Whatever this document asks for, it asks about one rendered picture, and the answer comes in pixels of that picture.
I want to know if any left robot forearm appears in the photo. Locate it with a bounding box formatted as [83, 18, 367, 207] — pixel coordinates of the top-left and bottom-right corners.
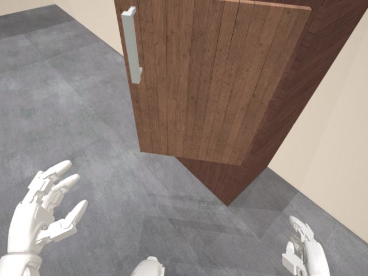
[0, 252, 42, 276]

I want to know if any robot left hand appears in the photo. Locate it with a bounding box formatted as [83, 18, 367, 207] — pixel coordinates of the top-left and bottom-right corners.
[7, 160, 88, 255]

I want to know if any cupboard door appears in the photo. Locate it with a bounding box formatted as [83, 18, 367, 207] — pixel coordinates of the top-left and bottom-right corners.
[114, 0, 312, 166]

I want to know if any left robot thigh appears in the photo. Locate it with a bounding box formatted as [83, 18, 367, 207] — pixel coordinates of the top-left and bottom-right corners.
[130, 259, 165, 276]

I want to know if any handle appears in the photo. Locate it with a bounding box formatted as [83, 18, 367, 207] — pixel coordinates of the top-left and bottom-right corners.
[121, 6, 143, 84]

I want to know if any robot left shin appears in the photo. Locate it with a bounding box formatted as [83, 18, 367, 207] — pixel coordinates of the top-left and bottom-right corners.
[147, 256, 158, 261]

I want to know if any robot right hand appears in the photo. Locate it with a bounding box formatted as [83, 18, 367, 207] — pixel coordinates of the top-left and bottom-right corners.
[282, 216, 330, 276]

